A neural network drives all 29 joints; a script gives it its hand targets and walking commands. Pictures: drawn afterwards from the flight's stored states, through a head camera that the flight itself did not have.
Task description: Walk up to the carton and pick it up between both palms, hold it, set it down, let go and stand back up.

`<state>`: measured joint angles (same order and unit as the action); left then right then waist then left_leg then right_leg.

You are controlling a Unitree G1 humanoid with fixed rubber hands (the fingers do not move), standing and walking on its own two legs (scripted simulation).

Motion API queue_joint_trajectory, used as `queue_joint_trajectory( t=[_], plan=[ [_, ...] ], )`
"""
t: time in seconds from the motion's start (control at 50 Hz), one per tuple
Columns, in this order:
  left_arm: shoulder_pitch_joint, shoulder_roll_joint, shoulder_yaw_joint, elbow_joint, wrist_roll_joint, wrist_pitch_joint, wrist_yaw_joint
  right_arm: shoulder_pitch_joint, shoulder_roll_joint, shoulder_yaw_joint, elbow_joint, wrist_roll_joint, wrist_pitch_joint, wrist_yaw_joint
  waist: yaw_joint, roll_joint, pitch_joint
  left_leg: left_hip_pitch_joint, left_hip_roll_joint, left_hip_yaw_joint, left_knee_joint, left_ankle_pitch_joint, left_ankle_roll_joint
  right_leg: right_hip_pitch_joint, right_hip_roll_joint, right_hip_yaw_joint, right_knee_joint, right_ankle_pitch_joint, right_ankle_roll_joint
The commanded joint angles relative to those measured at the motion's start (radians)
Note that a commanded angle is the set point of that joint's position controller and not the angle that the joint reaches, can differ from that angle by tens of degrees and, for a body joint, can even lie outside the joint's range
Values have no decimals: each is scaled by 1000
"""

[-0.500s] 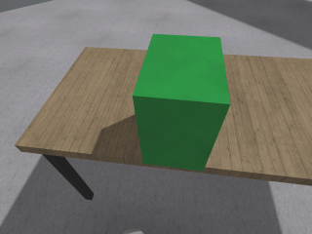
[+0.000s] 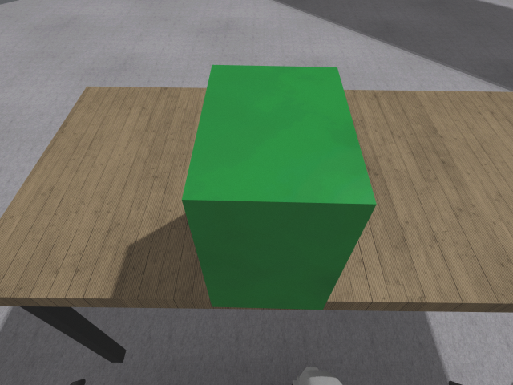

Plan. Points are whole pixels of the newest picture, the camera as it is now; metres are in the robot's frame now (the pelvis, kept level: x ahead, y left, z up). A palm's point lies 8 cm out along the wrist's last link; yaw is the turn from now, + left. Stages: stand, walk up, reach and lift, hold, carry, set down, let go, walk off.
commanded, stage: walk up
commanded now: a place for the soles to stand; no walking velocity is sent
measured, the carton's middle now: (270, 194) +0.39 +0.00 +0.09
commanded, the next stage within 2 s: none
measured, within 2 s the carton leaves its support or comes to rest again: neither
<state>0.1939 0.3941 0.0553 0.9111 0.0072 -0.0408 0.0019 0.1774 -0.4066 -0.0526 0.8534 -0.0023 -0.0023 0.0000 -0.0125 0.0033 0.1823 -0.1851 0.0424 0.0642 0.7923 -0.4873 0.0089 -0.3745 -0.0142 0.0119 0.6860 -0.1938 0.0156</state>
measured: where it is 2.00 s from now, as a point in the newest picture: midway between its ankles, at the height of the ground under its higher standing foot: outside the picture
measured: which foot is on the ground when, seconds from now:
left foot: down 0.00-1.00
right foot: down 0.00-1.00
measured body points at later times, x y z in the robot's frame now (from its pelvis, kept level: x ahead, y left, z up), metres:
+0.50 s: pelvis -0.04 +0.02 -0.01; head -0.02 +0.01 +0.44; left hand +0.09 +0.34 -0.11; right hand +0.06 -0.31 -0.12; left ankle -0.02 +0.14 -0.71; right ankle +0.07 -0.12 -0.71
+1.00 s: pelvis -0.03 +0.02 +0.03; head -0.02 +0.01 +0.47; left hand -0.01 +0.33 -0.10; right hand +0.08 -0.28 -0.10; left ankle -0.02 +0.14 -0.71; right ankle +0.07 -0.12 -0.71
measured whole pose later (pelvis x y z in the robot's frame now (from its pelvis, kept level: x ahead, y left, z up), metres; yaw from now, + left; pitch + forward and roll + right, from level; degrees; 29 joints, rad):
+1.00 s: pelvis -0.03 +0.02 +0.03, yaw +2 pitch -4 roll +1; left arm 0.16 0.35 0.03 1.13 0.01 -0.01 -0.02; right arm 0.07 -0.37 -0.03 1.08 -0.01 -0.01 0.02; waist 0.04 0.02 0.11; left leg -0.19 -0.02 -0.04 0.54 -0.27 0.00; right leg -0.30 0.00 0.08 0.48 -0.12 0.03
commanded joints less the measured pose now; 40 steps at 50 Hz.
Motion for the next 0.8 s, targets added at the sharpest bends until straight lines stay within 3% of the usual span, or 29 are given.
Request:
queue_joint_trajectory(
  t=[0.0,0.02,0.06,0.1,0.12,0.14,0.16,0.18,0.2,0.22,0.26,0.28,0.3,0.34,0.38,0.4,0.42,0.44,0.48,0.5,0.52,0.54,0.6,0.64,0.66,0.68,0.74,0.76,0.78],
  plan=[
    [-14,334,85,-81,7,-15,38,50,-228,-66,-12,-1,31,-22,20,-139,-166,-182,19,-214,318,-158,7,14,-416,647,-356,-4,-358],
    [-48,311,76,-75,7,-10,44,24,-239,-70,-3,0,27,-13,18,-134,-176,-164,36,-238,282,-157,23,4,-382,594,-312,27,-338],
    [-73,238,54,-86,6,-8,38,53,-205,-63,-11,5,8,-2,-7,-207,-225,-178,7,-156,158,-105,20,64,-309,388,-233,154,-268],
    [-101,278,70,-91,11,-1,30,145,-193,-63,60,2,15,-5,-9,-283,-288,-110,0,-142,62,-64,35,75,-291,334,-196,-9,-232],
    [-103,265,66,-107,11,9,28,154,-199,-69,57,-1,13,-1,-28,-265,-306,-73,-14,-150,-31,-23,41,43,-278,386,-190,-41,-223],
    [-142,252,60,-105,18,17,27,168,-204,-69,79,-10,4,-2,-54,-283,-316,-10,9,-150,-159,48,63,-5,-228,248,-130,-66,-169],
    [-142,210,56,-111,14,26,25,144,-257,-77,62,-27,-6,-6,-50,-115,-319,7,79,-310,-314,77,89,-47,-160,172,44,2,-108],
    [-179,172,34,-119,0,29,29,42,-330,-76,40,-21,-12,-11,-38,86,-248,-107,217,-595,-390,133,167,-156,8,33,175,-170,-39],
    [-211,204,53,-108,11,30,32,-15,-379,-93,9,-28,-13,-13,-33,43,-230,-197,306,-751,-408,199,265,-105,29,44,323,-405,-32],
    [-170,232,50,-80,0,29,32,-94,-375,-92,4,-26,-17,-16,-12,34,-201,-256,329,-709,-370,301,301,-35,-4,63,344,-410,-38],
    [-99,222,63,-21,-1,22,21,-161,-261,-59,-6,-17,-14,-17,59,-33,-209,-236,213,-462,-234,480,230,50,6,41,231,-257,-61],
    [-84,200,55,-22,-9,18,16,-132,-240,-56,-17,-8,-16,-15,69,-42,-219,-193,155,-376,-183,601,174,73,18,-15,122,-135,-63],
    [-51,176,58,9,-8,16,17,-130,-232,-45,11,-2,-21,-15,91,-19,-196,-265,126,-363,-161,566,133,165,7,15,28,40,-71],
    [-53,215,54,-3,-6,2,27,-94,-183,-28,49,15,-20,-15,74,-72,-302,-226,-19,-187,61,348,0,250,-204,340,-182,122,-195],
    [-159,277,52,-9,12,-3,24,6,-181,-30,83,0,-6,-16,-5,-125,-269,-160,-32,-135,83,-89,1,79,-330,531,-300,-99,-269],
    [-225,268,47,-4,11,6,21,43,-196,-36,117,-12,-9,-14,-32,-59,-178,-93,-25,-148,28,-79,15,-70,-312,530,-331,-283,-261],
    [-268,259,42,-10,16,11,17,39,-201,-42,128,-15,-9,-9,-30,-115,-102,-56,-14,-162,-19,-75,28,-192,-251,470,-349,-467,-220],
    [-291,225,33,-6,7,19,13,83,-192,-41,156,-22,-20,-3,-62,-68,-92,0,-13,-166,-150,5,38,-228,-190,374,-319,-480,-157],
    [-236,206,34,2,12,21,10,-3,-246,-47,137,-25,-25,5,-34,43,-69,-155,84,-395,-387,-162,112,-111,-18,161,-102,-358,-59],
    [-193,211,42,20,19,18,9,-55,-245,-36,111,-26,-27,-3,-6,97,-97,-236,198,-551,-475,-184,167,-9,25,95,10,-295,-58],
    [-162,221,43,33,16,15,9,-111,-246,-37,90,-36,-32,-7,24,28,-47,-329,227,-598,-510,-208,201,31,28,78,36,-290,-61],
    [-136,207,49,49,11,15,0,-148,-259,-36,97,-39,-35,-8,68,66,-69,-344,196,-511,-474,-212,174,124,2,72,15,-253,-52],
    [-112,202,51,87,1,12,-10,-164,-234,-30,107,-29,-32,-2,56,68,-51,-339,78,-332,-428,-190,92,156,6,111,-125,-179,-71],
    [-170,191,41,72,1,20,-11,-122,-223,-32,128,-26,-26,0,22,47,-67,-258,45,-335,-467,-273,59,61,-36,184,-234,-331,-83],
    [-166,188,40,76,-7,23,-12,-118,-239,-31,136,-27,-23,-1,20,141,-58,-246,55,-327,-486,-296,57,38,-27,199,-237,-360,-80],
    [-134,202,41,100,-7,21,-11,-164,-221,-26,139,-19,-18,-1,41,161,-25,-262,57,-339,-501,-270,68,40,-36,183,-258,-323,-69],
    [-112,169,34,115,4,15,-12,-137,-193,-24,128,-16,-21,1,30,105,-120,-207,57,-300,-478,-195,70,111,-9,156,-234,-234,-62],
    [-136,177,35,107,4,12,-12,-152,-180,-22,121,-22,-23,2,36,34,-96,-181,36,-296,-437,-139,51,84,-42,180,-302,-275,-69],
    [-117,177,29,120,0,10,-13,-147,-190,-27,133,-20,-26,3,36,50,-124,-122,26,-253,-424,-109,45,58,-45,209,-332,-260,-65]
  ],
)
